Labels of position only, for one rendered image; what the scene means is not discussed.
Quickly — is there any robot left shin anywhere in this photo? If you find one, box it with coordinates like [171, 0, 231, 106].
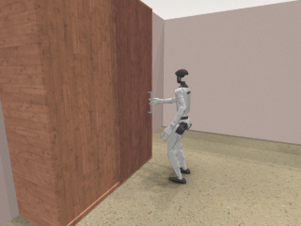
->
[167, 151, 182, 180]

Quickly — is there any wardrobe door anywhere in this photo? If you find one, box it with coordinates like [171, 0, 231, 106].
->
[37, 0, 119, 226]
[112, 0, 151, 183]

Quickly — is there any right robot hand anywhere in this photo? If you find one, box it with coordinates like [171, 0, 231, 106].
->
[149, 98, 160, 105]

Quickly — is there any left robot hand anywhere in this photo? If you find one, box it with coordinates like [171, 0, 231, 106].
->
[160, 126, 173, 142]

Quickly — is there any robot right shin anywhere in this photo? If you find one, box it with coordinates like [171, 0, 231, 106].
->
[174, 146, 186, 170]

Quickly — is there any robot right forearm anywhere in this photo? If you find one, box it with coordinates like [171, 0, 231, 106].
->
[159, 98, 173, 104]

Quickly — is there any robot left forearm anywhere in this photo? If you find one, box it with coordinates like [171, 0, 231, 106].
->
[169, 106, 184, 129]

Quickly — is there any robot shin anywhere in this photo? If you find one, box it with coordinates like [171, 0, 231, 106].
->
[167, 151, 182, 180]
[174, 146, 186, 170]

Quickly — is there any left robot upper arm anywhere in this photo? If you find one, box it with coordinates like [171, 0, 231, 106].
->
[175, 88, 186, 113]

